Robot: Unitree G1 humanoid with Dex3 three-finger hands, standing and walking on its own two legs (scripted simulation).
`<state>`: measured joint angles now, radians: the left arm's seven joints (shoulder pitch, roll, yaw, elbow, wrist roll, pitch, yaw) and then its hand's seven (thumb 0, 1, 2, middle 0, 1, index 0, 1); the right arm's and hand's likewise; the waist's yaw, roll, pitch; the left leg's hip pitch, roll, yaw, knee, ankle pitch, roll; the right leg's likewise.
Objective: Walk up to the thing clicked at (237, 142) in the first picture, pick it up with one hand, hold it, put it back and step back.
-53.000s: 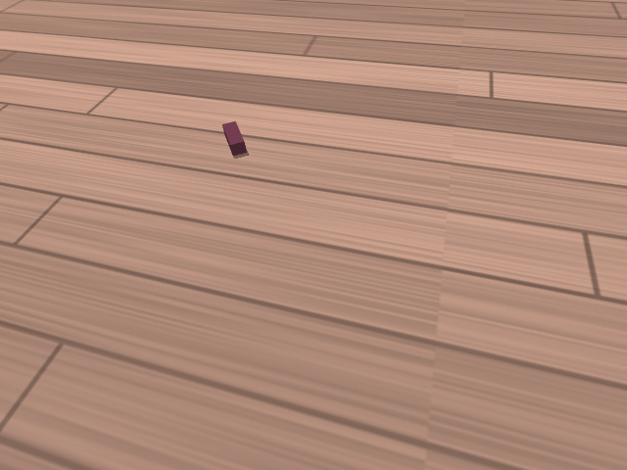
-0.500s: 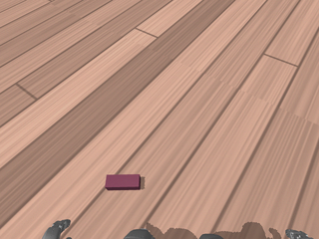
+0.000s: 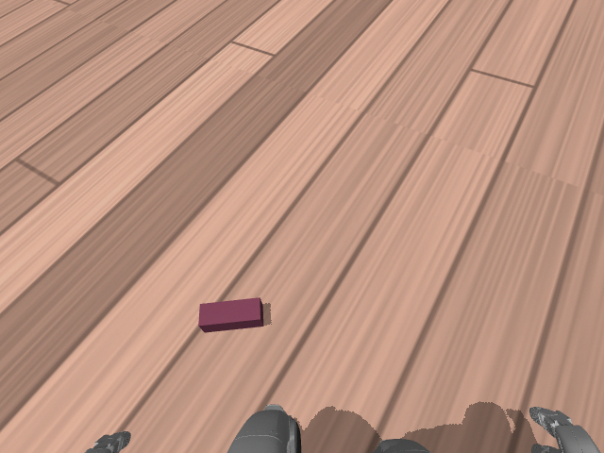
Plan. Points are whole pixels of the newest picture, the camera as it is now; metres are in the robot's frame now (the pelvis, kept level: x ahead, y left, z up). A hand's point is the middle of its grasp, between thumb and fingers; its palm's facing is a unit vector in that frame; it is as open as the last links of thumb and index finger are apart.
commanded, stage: step back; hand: left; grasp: from above
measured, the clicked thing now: (231, 315) +0.54 +0.31 -0.72
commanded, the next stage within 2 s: none
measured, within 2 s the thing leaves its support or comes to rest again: neither
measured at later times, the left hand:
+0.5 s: hand out of the picture -0.04 +0.29 -0.14, palm faces +0.08 -0.93 -0.37, open 7.4 cm
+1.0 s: hand out of the picture -0.24 +0.24 -0.12, palm faces +0.05 -0.89 -0.44, open 7.4 cm
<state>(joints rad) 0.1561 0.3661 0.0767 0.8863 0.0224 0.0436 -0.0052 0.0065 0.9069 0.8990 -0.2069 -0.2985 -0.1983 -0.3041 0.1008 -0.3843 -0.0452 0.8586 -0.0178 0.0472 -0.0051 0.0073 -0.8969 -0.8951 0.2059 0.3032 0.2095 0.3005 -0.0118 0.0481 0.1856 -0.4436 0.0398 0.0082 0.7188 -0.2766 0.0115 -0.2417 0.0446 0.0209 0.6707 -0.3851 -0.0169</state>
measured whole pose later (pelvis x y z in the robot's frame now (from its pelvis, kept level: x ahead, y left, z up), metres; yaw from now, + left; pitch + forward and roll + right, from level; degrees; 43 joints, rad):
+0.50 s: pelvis -0.14 +0.01 +0.02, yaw +4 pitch -2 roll -2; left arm 0.13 0.40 0.07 0.81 0.00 0.07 0.02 0.01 0.91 0.90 -0.21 -0.30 -0.20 -0.30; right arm 0.16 -0.35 -0.04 0.87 -0.04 0.03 -0.01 0.01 -0.90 -0.90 0.21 0.30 0.21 0.30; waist 0.00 -0.03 0.17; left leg -0.29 -0.01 -0.02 0.60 -0.26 0.04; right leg -0.48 0.12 0.15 1.21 -0.51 -0.01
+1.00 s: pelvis -0.31 -0.04 +0.01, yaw +4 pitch -2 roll +1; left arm 0.20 0.36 0.07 0.81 0.04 0.05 0.01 0.01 0.90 0.90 -0.21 -0.30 -0.20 -0.30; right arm 0.22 -0.41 -0.06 0.88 -0.02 0.06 -0.02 0.01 -0.90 -0.90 0.20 0.30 0.21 0.30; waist 0.01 0.03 0.15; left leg -0.41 -0.09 -0.10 1.03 -0.50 -0.02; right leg -0.32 -0.04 -0.02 0.65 -0.29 -0.02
